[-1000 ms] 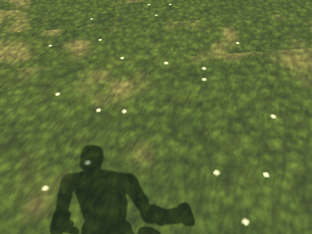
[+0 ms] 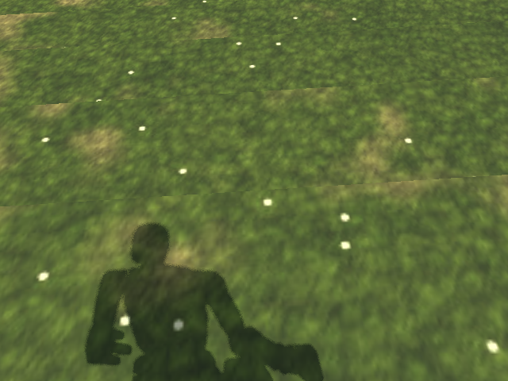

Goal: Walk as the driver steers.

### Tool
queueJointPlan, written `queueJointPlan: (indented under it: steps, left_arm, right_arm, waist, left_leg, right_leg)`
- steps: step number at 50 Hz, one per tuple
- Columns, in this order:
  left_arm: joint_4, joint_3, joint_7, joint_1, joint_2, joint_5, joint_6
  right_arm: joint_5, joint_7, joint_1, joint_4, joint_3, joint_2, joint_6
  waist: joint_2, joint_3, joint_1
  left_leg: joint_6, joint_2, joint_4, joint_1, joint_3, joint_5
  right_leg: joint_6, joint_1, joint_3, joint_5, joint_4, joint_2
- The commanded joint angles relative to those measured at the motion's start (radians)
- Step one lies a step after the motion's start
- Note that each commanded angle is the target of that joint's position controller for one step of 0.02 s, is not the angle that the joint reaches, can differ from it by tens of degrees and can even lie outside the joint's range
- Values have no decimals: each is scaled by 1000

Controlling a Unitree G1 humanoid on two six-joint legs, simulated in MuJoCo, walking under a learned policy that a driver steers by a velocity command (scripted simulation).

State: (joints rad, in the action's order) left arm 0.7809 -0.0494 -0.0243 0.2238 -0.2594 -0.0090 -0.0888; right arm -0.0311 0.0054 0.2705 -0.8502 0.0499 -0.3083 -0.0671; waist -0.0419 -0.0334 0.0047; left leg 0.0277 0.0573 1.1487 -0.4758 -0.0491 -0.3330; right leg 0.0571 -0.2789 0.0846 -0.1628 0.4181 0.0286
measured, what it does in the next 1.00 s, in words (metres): walks ahead, turning left: left foot, then right foot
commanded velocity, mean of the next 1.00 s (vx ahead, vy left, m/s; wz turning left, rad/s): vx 0.50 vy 0.00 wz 0.43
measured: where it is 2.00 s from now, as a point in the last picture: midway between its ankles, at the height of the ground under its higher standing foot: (183, 246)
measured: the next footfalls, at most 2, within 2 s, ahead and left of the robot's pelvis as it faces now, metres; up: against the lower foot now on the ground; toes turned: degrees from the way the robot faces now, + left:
left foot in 0.38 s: +0.36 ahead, +0.16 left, +0.00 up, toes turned +15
right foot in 0.88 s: +0.71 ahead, +0.06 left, +0.00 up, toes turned +24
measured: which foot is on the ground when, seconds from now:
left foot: up 0.00-0.36, down 0.38-0.90, up 0.92-1.00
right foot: down 0.00-0.40, up 0.42-0.86, down 0.88-1.00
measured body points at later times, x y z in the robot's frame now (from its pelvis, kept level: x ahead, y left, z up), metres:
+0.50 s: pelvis +0.27 +0.08 -0.01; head +0.31 +0.10 +0.44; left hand +0.29 +0.37 -0.13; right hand +0.48 -0.15 -0.11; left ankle +0.32 +0.15 -0.74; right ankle +0.19 -0.11 -0.64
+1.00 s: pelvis +0.58 +0.11 -0.01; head +0.60 +0.13 +0.44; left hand +0.60 +0.40 -0.12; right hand +0.74 -0.10 -0.13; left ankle +0.40 +0.16 -0.64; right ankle +0.67 +0.05 -0.74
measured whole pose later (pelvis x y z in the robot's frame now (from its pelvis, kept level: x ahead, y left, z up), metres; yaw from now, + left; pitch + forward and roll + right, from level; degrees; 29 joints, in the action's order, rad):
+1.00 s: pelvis +0.58 +0.11 -0.01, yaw +28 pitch +3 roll -1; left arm 0.78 0.02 -0.02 0.17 -0.26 -0.05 -0.11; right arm 0.08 0.07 0.37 -0.82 0.03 -0.26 -0.10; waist -0.01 0.01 -0.02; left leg 0.04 -0.06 1.17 -0.34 -0.12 -0.41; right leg 0.05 -0.37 0.08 -0.18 0.50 0.02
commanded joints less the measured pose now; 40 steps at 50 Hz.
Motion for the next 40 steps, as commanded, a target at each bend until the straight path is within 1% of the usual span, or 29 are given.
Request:
queueJointPlan:
  steps: [1, 4, 6, 8, 11, 13, 14, 15, 16, 17, 18, 19, 20, 21, 22, 23, 24, 25, 26, 28, 30, 31, 32, 33, 34, 35, 36, 38, 40]
  left_arm:
    - [-30, -31, 4, 2, -111, -3, -32]
    - [-2, -40, 16, 15, -132, -9, -35]
    - [6, -41, 23, 10, -140, -7, -31]
    - [16, -43, 29, 22, -152, -3, -27]
    - [48, -50, 35, 81, -171, 8, -10]
    - [63, -55, 37, 102, -181, 17, 7]
    - [66, -58, 38, 102, -188, 21, 16]
    - [64, -62, 42, 90, -199, 24, 25]
    - [59, -66, 47, 78, -215, 26, 32]
    - [54, -70, 52, 68, -228, 27, 41]
    - [49, -71, 57, 50, -234, 28, 50]
    - [38, -63, 62, 45, -221, 25, 49]
    - [-6, -23, 49, 130, -89, -16, 28]
    - [-32, -7, 32, 107, -85, 4, -17]
    - [-58, -28, 18, -22, -163, 47, -45]
    - [-74, -25, 17, -58, -157, 53, -59]
    - [-61, -27, 25, -57, -151, 30, -61]
    - [-55, -37, 30, -45, -164, 11, -52]
    - [-54, -40, 29, -29, -162, 5, -38]
    - [-59, -36, 30, -18, -133, -4, -17]
    - [-85, -28, 34, -82, -109, -6, -8]
    - [-98, -24, 33, -124, -99, -6, -9]
    - [-73, 43, -3, -30, 12, -102, 6]
    - [-69, 39, -17, -55, -9, -106, 25]
    - [-87, 40, -21, -109, -43, -93, 36]
    - [-104, 42, -23, -154, -63, -82, 43]
    - [-113, 49, -23, -193, -76, -74, 44]
    - [-134, 61, -19, -260, -80, -62, 37]
    - [-151, 68, -11, -303, -86, -54, 22]
  right_arm:
    - [-1, -6, 30, 53, 20, -54, 16]
    - [7, -7, -30, 79, 22, -44, 25]
    - [9, 2, -71, 92, 20, -35, 19]
    - [12, 14, -141, 115, 13, -19, 15]
    - [12, 32, -237, 163, 5, -4, 14]
    - [10, 44, -276, 194, 6, -8, 16]
    - [10, 50, -283, 208, 8, -13, 16]
    - [9, 56, -273, 217, 14, -24, 17]
    - [9, 59, -247, 221, 23, -40, 20]
    - [9, 59, -184, 213, 37, -63, 24]
    - [6, 54, -57, 186, 61, -102, 26]
    - [5, 38, 113, 143, 97, -167, 32]
    - [2, 18, 162, 131, 120, -280, 36]
    - [7, 24, 164, 167, 106, -263, 21]
    - [16, 28, 147, 162, 85, -189, 11]
    - [13, 27, 96, 162, 77, -158, 3]
    - [10, 26, 24, 175, 66, -127, 1]
    - [17, 23, -27, 193, 56, -95, 1]
    - [25, 19, -47, 206, 53, -89, 2]
    - [21, 9, -40, 206, 58, -106, -2]
    - [17, -6, -7, 197, 65, -130, 1]
    - [15, -13, 8, 193, 67, -134, 5]
    - [141, 45, 92, 152, 26, -59, -53]
    - [135, 76, 87, 155, 36, -61, -70]
    - [119, 94, 70, 167, 38, -85, -78]
    - [106, 106, 92, 160, 42, -103, -80]
    - [99, 114, 121, 150, 44, -113, -79]
    - [99, 111, 193, 121, 42, -117, -66]
    - [100, 101, 204, 103, 42, -131, -52]
  waist:
    - [120, 43, -10]
    - [98, 8, -3]
    - [98, -3, 7]
    - [91, -23, 35]
    - [74, -55, 74]
    - [75, -66, 81]
    - [82, -64, 74]
    - [94, -49, 56]
    - [115, -18, 33]
    - [135, 28, -8]
    - [129, 96, -82]
    - [85, 182, -166]
    - [-173, 267, -95]
    - [-159, 426, -93]
    - [-59, 321, -137]
    - [-17, 205, -105]
    - [45, 133, -55]
    - [30, 98, -19]
    - [10, 88, 4]
    - [7, 79, 18]
    - [4, 51, 2]
    - [-4, 42, -13]
    - [-112, 97, -3]
    - [-65, 27, -16]
    - [-36, 14, -22]
    - [-28, 1, -40]
    - [-27, -7, -59]
    - [-28, -16, -99]
    - [-35, -18, -112]
  left_leg:
    - [-16, 75, -23, -145, -65, 84]
    - [-34, 69, -140, -219, -82, 219]
    - [-32, 61, -266, -206, -56, 335]
    - [-27, 52, -380, -180, -6, 414]
    - [-8, 45, -479, -211, 33, 416]
    - [12, 35, -516, -243, 56, 355]
    - [26, 25, -528, -240, 72, 311]
    - [43, 3, -536, -205, 97, 263]
    - [62, -29, -531, -145, 129, 210]
    - [84, -67, -523, -53, 157, 159]
    - [114, -109, -558, 116, 171, 166]
    - [157, -107, -612, 402, 102, 209]
    - [299, 150, -622, 770, -350, 194]
    - [434, 290, -808, 922, -808, 23]
    - [364, 259, -855, 861, -682, 41]
    - [323, 219, -856, 718, -537, 109]
    - [288, 173, -862, 563, -428, 207]
    - [273, 137, -880, 451, -355, 297]
    - [270, 117, -902, 380, -326, 343]
    - [277, 97, -922, 299, -273, 432]
    - [267, 73, -931, 256, -229, 447]
    - [251, 56, -927, 246, -214, 432]
    - [238, 20, -915, 218, -171, 281]
    - [232, 22, -924, 175, -183, 234]
    - [225, 25, -918, 143, -199, 208]
    - [232, 46, -901, 167, -217, 211]
    - [239, 64, -888, 209, -226, 230]
    - [258, 123, -860, 354, -293, 267]
    - [248, 161, -842, 453, -331, 334]
  right_leg:
    - [156, 136, -229, 143, -274, -285]
    - [148, 152, -122, 221, -300, -276]
    - [125, 161, -43, 237, -310, -251]
    - [108, 170, 14, 237, -319, -243]
    - [104, 268, 51, 264, -300, -278]
    - [96, 353, 67, 324, -260, -305]
    - [88, 386, 77, 391, -229, -316]
    - [76, 406, 92, 527, -181, -319]
    - [65, 421, 106, 701, -114, -319]
    - [53, 422, 117, 857, -9, -314]
    - [32, 378, 137, 914, 165, -290]
    - [-7, 207, 147, 760, 417, -249]
    - [-69, -223, 125, -55, 784, -105]
    - [-80, -442, -114, -457, 980, 30]
    - [-56, -543, -186, -373, 993, -35]
    - [-37, -544, -174, -279, 916, -79]
    - [-42, -484, -169, -218, 826, -118]
    - [-51, -410, -170, -176, 758, -143]
    - [-62, -355, -170, -152, 730, -150]
    - [-95, -324, -148, -116, 652, -145]
    - [-124, -344, -134, -24, 533, -130]
    - [-130, -343, -133, 46, 455, -118]
    - [-137, -277, -130, 127, 467, -109]
    - [-134, -290, -123, 153, 437, -114]
    - [-133, -276, -112, 166, 386, -111]
    - [-127, -284, -114, 183, 332, -115]
    - [-122, -297, -106, 187, 276, -114]
    - [-108, -360, -109, 165, 187, -105]
    - [-85, -377, -102, 143, 124, -87]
